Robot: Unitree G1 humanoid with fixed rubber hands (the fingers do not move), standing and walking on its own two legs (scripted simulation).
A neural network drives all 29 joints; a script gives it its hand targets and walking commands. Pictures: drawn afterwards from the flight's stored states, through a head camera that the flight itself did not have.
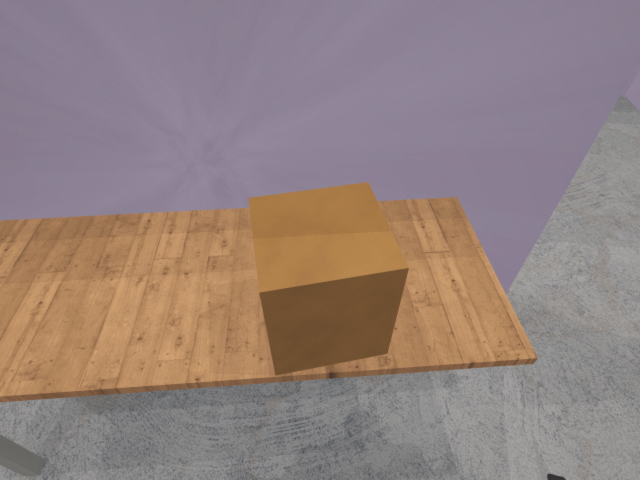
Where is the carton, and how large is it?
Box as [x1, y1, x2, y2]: [248, 182, 408, 375]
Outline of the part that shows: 367,182 248,198 259,293 275,375 387,353 408,267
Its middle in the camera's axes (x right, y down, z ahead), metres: +0.00 +0.08 +0.68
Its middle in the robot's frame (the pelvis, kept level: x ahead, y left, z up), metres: +0.47 +0.01 -0.07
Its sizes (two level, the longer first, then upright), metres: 0.210 0.200 0.250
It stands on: a table, 0.58 m high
